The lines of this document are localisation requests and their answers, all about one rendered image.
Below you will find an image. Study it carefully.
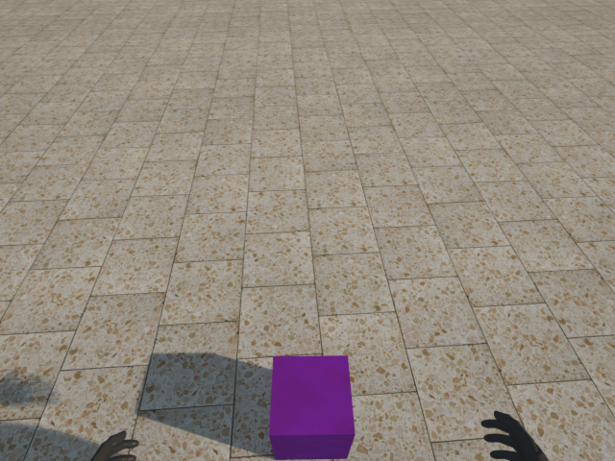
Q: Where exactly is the robot right hand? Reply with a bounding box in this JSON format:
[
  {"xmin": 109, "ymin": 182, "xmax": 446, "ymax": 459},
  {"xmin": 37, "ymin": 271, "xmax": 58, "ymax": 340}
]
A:
[{"xmin": 481, "ymin": 411, "xmax": 549, "ymax": 461}]

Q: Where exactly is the robot left hand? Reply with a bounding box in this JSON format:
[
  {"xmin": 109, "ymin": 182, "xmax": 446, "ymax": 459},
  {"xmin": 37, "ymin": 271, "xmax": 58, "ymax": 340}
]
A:
[{"xmin": 90, "ymin": 431, "xmax": 139, "ymax": 461}]

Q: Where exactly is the carton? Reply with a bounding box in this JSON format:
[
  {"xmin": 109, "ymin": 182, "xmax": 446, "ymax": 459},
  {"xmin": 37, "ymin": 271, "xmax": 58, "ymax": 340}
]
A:
[{"xmin": 269, "ymin": 355, "xmax": 356, "ymax": 460}]

